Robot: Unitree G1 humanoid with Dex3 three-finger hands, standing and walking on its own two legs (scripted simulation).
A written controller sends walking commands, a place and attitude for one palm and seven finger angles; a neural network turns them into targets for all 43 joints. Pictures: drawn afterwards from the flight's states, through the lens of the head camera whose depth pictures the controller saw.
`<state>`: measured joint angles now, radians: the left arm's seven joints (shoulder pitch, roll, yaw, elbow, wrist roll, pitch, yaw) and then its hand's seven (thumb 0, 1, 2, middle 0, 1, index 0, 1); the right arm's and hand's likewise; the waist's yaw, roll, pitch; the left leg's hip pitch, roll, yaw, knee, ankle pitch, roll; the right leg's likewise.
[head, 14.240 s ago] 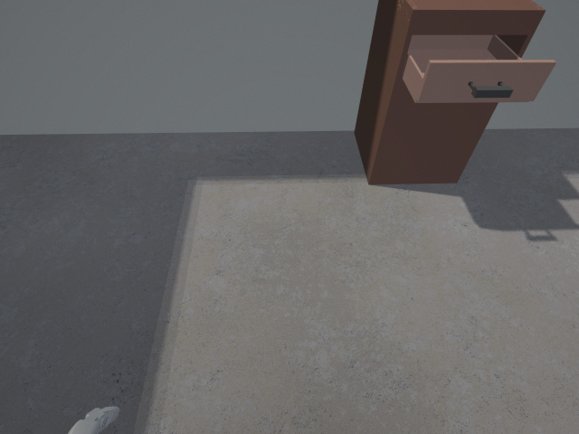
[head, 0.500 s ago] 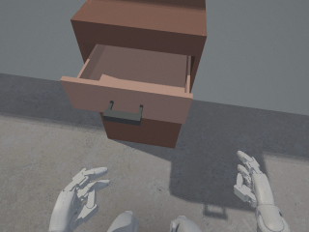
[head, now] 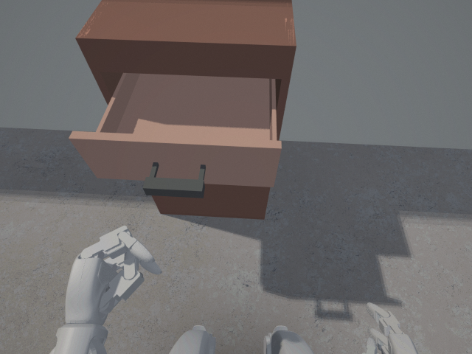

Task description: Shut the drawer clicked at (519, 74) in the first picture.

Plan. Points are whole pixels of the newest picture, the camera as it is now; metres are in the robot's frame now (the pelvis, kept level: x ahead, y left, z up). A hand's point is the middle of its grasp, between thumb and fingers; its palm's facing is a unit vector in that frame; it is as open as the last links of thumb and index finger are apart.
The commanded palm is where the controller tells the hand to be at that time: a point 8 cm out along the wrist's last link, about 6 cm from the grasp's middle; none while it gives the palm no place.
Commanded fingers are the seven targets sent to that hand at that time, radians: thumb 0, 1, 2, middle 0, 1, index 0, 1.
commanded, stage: raise the hand and make a fist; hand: left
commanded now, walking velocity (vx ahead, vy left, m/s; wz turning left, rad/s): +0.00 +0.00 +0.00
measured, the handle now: (176, 177) +0.45 +0.14 -0.03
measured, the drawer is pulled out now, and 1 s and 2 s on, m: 0.20 0.20 0.20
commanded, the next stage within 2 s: bring the fist close to the handle in 0.90 s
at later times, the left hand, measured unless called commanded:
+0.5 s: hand (160, 262) +0.25 +0.12 +0.06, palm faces -0.13 -0.99 -0.01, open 3.2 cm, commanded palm +0.24 +0.18 +0.08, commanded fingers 0.00 0.90 0.90 -1.40 -1.60 -1.40 -1.60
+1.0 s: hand (153, 250) +0.26 +0.12 +0.09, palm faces -0.03 -1.00 -0.02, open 3.3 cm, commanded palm +0.23 +0.18 +0.08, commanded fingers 0.00 0.90 0.90 -1.40 -1.60 -1.40 -1.60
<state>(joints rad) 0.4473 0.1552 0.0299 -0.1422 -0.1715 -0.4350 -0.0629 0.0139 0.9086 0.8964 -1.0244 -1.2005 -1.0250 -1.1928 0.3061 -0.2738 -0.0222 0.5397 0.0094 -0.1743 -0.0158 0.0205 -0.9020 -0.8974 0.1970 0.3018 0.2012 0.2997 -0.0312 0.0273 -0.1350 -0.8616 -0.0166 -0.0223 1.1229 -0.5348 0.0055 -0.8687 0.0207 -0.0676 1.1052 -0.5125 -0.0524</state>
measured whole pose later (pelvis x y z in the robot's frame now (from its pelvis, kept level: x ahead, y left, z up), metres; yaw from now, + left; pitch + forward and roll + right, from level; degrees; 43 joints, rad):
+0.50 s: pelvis +0.01 +0.02 +0.01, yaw +0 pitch +14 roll -1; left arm 0.34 0.15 -0.12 -0.11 -0.11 -0.22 -0.06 0.01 0.90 0.90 -1.39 -1.59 -1.39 -1.58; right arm 0.24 -0.22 0.05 0.42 0.01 -0.10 -0.01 0.02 -0.90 -0.90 0.20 0.30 0.21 0.30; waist -0.02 0.03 -0.13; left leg -0.77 -0.03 -0.01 1.07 -0.54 0.04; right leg -0.77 0.01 -0.05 1.04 -0.50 -0.02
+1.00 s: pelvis +0.01 +0.02 +0.01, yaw +0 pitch +13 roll -1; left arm 0.33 0.13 -0.08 -0.13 -0.11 -0.34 0.01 0.01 0.91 0.90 -1.40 -1.60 -1.40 -1.60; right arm 0.26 -0.24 0.03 0.45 0.01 -0.10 0.00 0.02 -0.90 -0.90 0.20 0.30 0.20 0.30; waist -0.02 0.04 -0.14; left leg -0.77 -0.03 -0.01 1.07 -0.53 0.03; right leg -0.77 0.01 -0.06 1.04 -0.50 -0.03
